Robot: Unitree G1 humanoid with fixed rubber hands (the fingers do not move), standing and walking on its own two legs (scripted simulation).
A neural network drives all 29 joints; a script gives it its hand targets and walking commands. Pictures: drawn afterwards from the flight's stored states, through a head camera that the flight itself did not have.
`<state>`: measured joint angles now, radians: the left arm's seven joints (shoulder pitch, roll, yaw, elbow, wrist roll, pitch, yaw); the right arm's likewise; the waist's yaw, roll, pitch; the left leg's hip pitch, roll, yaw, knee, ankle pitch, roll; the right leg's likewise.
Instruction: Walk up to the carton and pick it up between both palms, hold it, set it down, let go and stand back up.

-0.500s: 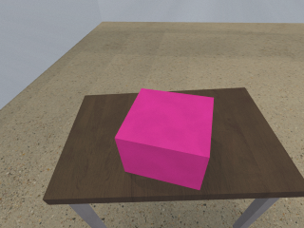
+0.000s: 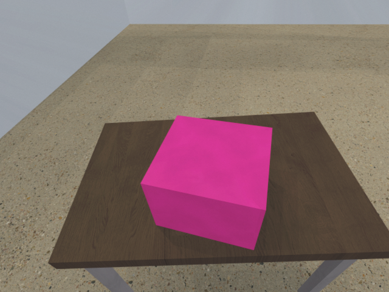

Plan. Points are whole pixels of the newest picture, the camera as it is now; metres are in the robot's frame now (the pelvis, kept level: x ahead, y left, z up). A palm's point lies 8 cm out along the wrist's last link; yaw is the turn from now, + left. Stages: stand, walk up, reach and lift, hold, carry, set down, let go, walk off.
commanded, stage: stand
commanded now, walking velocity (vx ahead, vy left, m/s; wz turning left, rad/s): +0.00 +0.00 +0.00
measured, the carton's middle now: (212, 177) +0.43 -0.01 -0.04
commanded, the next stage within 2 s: none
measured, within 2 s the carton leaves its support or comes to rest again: neither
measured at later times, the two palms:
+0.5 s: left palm out of the picture -0.03 +0.20 -0.15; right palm out of the picture -0.02 -0.20 -0.16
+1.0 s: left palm out of the picture -0.02 +0.20 -0.15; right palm out of the picture -0.04 -0.19 -0.16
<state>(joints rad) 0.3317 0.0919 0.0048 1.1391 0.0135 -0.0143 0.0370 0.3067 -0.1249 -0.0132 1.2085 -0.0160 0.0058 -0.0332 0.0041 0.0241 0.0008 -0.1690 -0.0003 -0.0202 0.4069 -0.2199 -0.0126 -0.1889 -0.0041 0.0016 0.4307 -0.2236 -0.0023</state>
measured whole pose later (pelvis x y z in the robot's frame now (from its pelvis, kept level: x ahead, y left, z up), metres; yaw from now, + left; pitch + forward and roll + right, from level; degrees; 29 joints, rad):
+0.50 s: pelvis +0.01 +0.00 +0.00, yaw +0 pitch -2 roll +0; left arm 0.33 0.08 0.00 1.18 0.01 -0.01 0.04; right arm 0.30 -0.10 -0.02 1.21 -0.02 0.00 -0.04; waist 0.00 0.02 0.01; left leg -0.13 0.00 -0.02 0.40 -0.24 -0.01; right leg -0.15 0.00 0.00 0.43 -0.24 0.00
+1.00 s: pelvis +0.01 +0.00 +0.00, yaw +0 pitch -2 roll +0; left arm 0.31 0.09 0.01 1.18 0.00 0.00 0.05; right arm 0.32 -0.09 -0.01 1.20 -0.02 0.00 -0.04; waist -0.01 0.02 0.03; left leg -0.13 0.00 -0.02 0.40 -0.24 -0.02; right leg -0.15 0.00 0.01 0.43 -0.24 0.00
